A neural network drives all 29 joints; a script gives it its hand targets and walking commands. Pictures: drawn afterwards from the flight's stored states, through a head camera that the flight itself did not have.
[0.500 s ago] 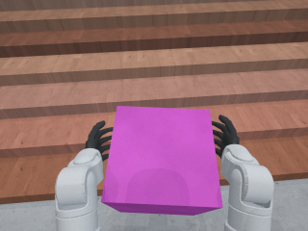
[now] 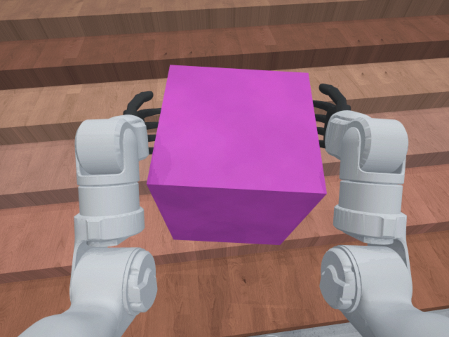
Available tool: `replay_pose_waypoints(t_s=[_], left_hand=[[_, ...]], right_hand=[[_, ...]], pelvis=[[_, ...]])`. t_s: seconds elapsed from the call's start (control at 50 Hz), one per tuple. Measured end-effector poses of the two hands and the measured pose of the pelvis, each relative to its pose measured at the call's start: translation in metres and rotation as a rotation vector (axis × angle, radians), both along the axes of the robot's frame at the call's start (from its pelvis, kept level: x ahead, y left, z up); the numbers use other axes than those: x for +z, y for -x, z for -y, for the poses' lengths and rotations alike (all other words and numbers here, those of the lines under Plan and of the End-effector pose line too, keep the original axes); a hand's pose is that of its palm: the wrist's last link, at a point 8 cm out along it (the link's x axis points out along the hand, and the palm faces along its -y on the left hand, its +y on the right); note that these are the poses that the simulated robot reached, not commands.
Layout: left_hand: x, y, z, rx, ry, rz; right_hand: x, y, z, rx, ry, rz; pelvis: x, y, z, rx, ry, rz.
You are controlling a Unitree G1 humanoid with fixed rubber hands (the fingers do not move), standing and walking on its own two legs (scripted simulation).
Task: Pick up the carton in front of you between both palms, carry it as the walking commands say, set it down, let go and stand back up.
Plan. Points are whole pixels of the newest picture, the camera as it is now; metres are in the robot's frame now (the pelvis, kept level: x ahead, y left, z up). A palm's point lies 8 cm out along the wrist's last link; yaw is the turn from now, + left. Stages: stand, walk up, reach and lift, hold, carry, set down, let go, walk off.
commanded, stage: carry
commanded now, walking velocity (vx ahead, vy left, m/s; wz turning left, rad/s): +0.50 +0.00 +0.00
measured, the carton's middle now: (232, 166) +0.40 -0.01 +0.10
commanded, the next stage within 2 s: none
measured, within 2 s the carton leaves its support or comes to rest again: neither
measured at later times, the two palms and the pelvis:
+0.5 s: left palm (166, 13) +0.75 +0.13 +0.20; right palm (304, 18) +0.71 -0.17 +0.20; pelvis +0.34 +0.03 +0.08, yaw -1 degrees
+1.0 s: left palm out of the picture +1.04 +0.18 +0.40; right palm out of the picture +1.10 -0.11 +0.41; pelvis +0.68 -0.02 +0.22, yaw +0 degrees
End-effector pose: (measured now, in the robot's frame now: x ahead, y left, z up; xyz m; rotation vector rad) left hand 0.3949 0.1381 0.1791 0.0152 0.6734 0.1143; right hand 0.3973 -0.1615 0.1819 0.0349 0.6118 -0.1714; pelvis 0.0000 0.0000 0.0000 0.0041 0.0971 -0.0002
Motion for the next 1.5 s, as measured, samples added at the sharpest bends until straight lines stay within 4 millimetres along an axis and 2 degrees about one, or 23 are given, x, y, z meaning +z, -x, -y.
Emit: replay_pose_waypoints(t_s=[0.04, 0.14, 0.24, 0.34, 0.42, 0.5, 0.56, 0.62, 0.68, 0.74, 0.8, 0.86, 0.92, 0.98, 1.04, 1.12, 1.2, 1.24, 1.3, 1.34, 1.4, 1.5], left_hand=[[-0.007, -0.024, 0.0, 0.023, -0.02, -0.016], [-0.035, -0.069, -0.007, 0.074, -0.002, -0.115], [-0.031, -0.126, -0.019, 0.122, 0.014, -0.05], [-0.016, -0.21, -0.028, 0.114, 0.026, 0.014], [-0.006, -0.289, -0.016, 0.028, 0.058, -0.015], [0.024, -0.352, 0.012, -0.057, 0.061, -0.037], [0.059, -0.4, 0.033, -0.111, 0.066, -0.008], [0.094, -0.45, 0.048, -0.15, 0.09, 0.055], [0.122, -0.498, 0.051, -0.142, 0.086, 0.095], [0.143, -0.539, 0.04, -0.091, 0.039, 0.081], [0.157, -0.563, 0.013, 0.004, -0.012, 0.017], [0.169, -0.578, -0.014, 0.088, -0.006, -0.054], [0.189, -0.6, -0.033, 0.145, 0.011, -0.071], [0.214, -0.635, -0.042, 0.174, -0.001, -0.049], [0.234, -0.677, -0.043, 0.167, -0.022, -0.031], [0.245, -0.744, -0.033, 0.12, -0.034, -0.046], [0.24, -0.819, -0.015, 0.027, -0.032, -0.091], [0.239, -0.855, -0.002, -0.029, -0.02, -0.112], [0.242, -0.896, 0.02, -0.081, 0.009, -0.145], [0.252, -0.92, 0.032, -0.1, 0.028, -0.146], [0.275, -0.958, 0.045, -0.114, 0.055, -0.086], [0.319, -1.013, 0.046, -0.081, 0.06, 0.045]], right_hand=[[-0.01, -0.033, 0.0, 0.025, -0.015, -0.018], [-0.034, -0.093, -0.008, 0.051, -0.038, -0.117], [-0.031, -0.158, -0.021, 0.055, -0.062, -0.053], [-0.017, -0.234, -0.029, 0.039, -0.059, 0.01], [-0.002, -0.282, -0.015, -0.038, -0.001, -0.019], [0.022, -0.314, 0.011, -0.135, -0.004, -0.046], [0.056, -0.344, 0.029, -0.206, -0.025, -0.017], [0.096, -0.387, 0.042, -0.235, -0.016, 0.043], [0.131, -0.443, 0.046, -0.209, 0.001, 0.078], [0.152, -0.509, 0.038, -0.129, -0.001, 0.056], [0.166, -0.568, 0.013, -0.008, 0.011, -0.017], [0.18, -0.611, -0.018, 0.089, 0.019, -0.089], [0.199, -0.648, -0.039, 0.143, 0.019, -0.105], [0.219, -0.688, -0.049, 0.162, 0.003, -0.082], [0.231, -0.726, -0.049, 0.152, -0.017, -0.064], [0.236, -0.776, -0.037, 0.102, -0.016, -0.079], [0.231, -0.82, -0.018, 0.022, 0.016, -0.129], [0.229, -0.834, -0.005, -0.032, 0.043, -0.159], [0.23, -0.845, 0.014, -0.111, 0.058, -0.214], [0.239, -0.857, 0.024, -0.163, 0.043, -0.225], [0.264, -0.886, 0.035, -0.223, 0.034, -0.185], [0.314, -0.957, 0.034, -0.211, 0.006, -0.077]], pelvis=[[-0.004, -0.026, 0.005, -0.01, 0.012, 0.001], [0.009, -0.081, 0.013, -0.009, -0.002, -0.008], [0.015, -0.144, 0.009, -0.018, -0.015, -0.012], [0.02, -0.224, -0.004, -0.023, -0.028, -0.018], [0.042, -0.285, -0.019, -0.017, -0.053, -0.014], [0.08, -0.336, -0.028, -0.025, -0.034, -0.006], [0.104, -0.378, -0.031, -0.035, 0.004, 0.0], [0.116, -0.424, -0.027, -0.031, 0.029, 0.002], [0.12, -0.475, -0.018, -0.031, 0.04, 0.001], [0.128, -0.529, -0.003, -0.038, 0.053, 0.006], [0.151, -0.564, 0.01, -0.032, 0.055, 0.015], [0.18, -0.597, 0.019, -0.024, 0.036, 0.022], [0.203, -0.631, 0.025, -0.007, 0.006, 0.024], [0.216, -0.667, 0.024, 0.001, -0.012, 0.022], [0.221, -0.708, 0.017, -0.005, -0.017, 0.023], [0.226, -0.771, 0.004, -0.013, -0.037, 0.018], [0.237, -0.834, -0.015, -0.006, -0.042, -0.002], [0.25, -0.853, -0.022, -0.018, -0.042, 0.004], [0.278, -0.877, -0.026, -0.024, -0.035, 0.002], [0.296, -0.893, -0.028, -0.032, -0.019, 0.001], [0.316, -0.92, -0.028, -0.042, 0.014, 0.005], [0.331, -0.974, -0.014, -0.053, 0.042, -0.005]])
